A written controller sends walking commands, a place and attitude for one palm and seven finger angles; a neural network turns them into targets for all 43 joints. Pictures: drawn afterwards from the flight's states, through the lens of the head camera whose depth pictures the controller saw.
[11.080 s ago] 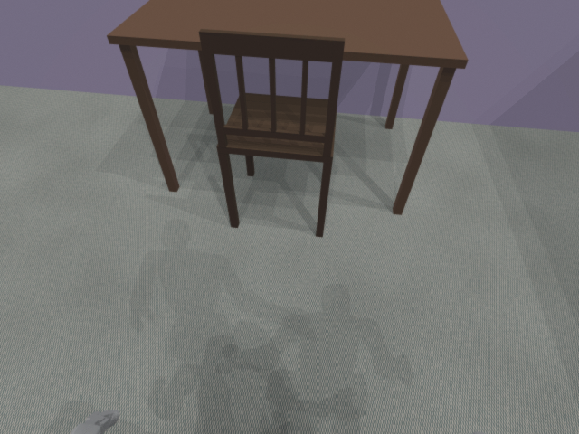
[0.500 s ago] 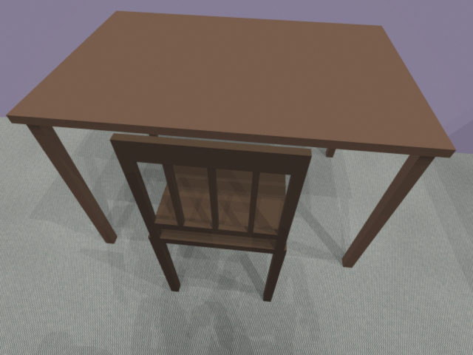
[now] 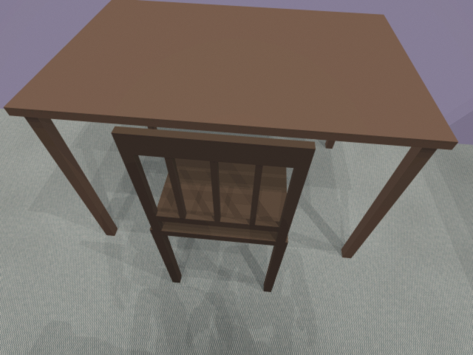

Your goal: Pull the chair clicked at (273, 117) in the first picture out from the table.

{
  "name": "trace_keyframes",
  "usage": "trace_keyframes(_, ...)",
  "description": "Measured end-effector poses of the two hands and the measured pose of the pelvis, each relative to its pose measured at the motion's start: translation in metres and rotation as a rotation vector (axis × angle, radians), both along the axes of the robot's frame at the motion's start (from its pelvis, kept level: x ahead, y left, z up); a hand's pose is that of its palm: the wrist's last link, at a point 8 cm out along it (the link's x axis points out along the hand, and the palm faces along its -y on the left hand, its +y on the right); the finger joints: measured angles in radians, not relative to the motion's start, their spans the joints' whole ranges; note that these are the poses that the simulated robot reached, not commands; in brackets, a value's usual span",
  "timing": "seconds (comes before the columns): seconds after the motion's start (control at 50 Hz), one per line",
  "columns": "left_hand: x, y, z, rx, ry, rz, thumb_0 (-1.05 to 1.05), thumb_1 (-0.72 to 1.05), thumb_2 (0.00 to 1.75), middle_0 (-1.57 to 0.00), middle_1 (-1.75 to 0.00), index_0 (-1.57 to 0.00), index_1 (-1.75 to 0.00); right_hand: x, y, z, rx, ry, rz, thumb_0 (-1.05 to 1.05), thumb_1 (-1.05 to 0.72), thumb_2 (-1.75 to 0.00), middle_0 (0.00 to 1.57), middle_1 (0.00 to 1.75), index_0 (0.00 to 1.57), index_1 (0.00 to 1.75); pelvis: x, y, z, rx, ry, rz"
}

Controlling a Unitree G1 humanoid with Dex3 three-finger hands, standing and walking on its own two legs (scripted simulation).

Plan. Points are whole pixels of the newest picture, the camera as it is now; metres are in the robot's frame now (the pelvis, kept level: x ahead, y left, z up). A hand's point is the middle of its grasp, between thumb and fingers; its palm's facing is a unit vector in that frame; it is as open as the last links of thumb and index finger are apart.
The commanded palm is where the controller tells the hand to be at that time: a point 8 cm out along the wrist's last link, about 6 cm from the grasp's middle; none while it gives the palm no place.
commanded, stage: look again from close up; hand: left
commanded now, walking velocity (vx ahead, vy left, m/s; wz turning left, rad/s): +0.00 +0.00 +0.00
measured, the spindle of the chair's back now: (216, 192) +0.49 +0.09 -0.10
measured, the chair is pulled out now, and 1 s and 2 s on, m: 0.00 0.00 0.00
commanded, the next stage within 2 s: shuffle to correct the standing spot in 0.68 s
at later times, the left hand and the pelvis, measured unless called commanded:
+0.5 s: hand out of the picture +0.00 +0.16 -0.18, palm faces +0.01 -0.98 -0.19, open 7.4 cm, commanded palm none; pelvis +0.00 -0.01 +0.00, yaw +0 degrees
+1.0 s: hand out of the picture +0.00 +0.16 -0.18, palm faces +0.04 -0.98 -0.18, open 7.4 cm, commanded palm none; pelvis +0.02 -0.01 +0.00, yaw +1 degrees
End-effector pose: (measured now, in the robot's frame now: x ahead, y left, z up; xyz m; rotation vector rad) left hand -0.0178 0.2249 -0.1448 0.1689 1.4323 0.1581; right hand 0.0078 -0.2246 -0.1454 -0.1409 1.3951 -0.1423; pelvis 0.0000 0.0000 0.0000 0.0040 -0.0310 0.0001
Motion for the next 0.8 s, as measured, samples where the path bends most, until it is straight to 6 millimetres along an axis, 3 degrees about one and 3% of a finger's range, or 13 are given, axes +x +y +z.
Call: trace_keyframes(0.8,0.015,-0.022,0.000,-0.020,-0.017,0.003,0.00,0.90,0.90,-0.20,-0.30,-0.20,-0.30,-0.006,-0.007,-0.001,0.011,0.033,-0.018,0.01,-0.91,-0.89,0.20,0.30,0.20,0.30,0.005,-0.013,0.001,0.001,0.007,-0.002)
